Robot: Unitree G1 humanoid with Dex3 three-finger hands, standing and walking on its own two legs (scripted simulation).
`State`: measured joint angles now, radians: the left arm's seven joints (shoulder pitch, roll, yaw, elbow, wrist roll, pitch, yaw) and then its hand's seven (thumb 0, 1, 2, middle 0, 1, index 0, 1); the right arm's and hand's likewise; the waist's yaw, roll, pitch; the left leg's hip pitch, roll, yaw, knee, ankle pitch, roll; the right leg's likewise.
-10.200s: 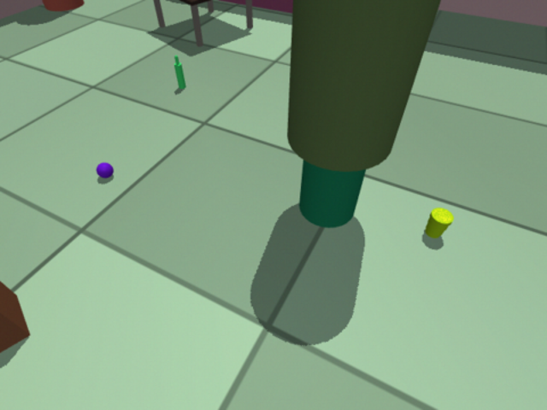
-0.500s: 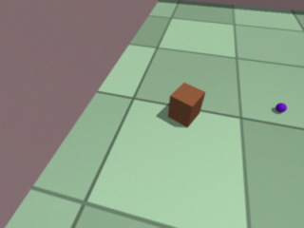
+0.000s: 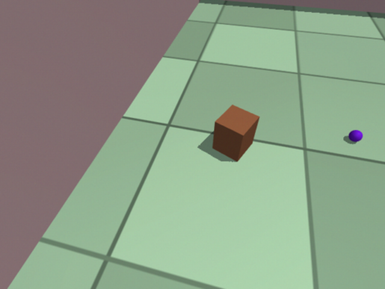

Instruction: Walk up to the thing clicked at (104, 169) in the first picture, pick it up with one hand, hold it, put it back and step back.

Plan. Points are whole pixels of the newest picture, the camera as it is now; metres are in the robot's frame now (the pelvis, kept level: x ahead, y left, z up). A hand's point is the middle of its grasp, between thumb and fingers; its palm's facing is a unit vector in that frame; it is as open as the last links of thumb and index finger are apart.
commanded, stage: stand
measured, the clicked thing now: (355, 135) +1.22 -1.16 -0.74
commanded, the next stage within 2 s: walk up in 0.44 s
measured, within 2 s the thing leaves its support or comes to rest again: neither
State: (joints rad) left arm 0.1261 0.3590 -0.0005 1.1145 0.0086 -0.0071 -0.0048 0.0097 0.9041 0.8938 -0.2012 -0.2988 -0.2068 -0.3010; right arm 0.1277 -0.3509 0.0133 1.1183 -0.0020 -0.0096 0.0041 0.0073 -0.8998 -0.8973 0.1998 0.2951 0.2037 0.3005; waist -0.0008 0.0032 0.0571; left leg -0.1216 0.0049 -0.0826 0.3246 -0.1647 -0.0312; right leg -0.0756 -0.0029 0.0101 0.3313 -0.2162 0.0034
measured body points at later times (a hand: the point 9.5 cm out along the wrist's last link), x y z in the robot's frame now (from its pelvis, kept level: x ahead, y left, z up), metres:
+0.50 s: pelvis +0.00 +0.00 +0.00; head +0.01 +0.00 +0.45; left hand +0.07 +0.31 -0.13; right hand +0.07 -0.30 -0.13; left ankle +0.01 +0.14 -0.74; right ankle -0.02 -0.12 -0.74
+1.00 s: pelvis +0.14 +0.07 -0.01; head +0.14 +0.08 +0.44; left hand +0.17 +0.39 -0.14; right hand +0.19 -0.25 -0.11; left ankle +0.12 +0.17 -0.75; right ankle +0.18 -0.08 -0.69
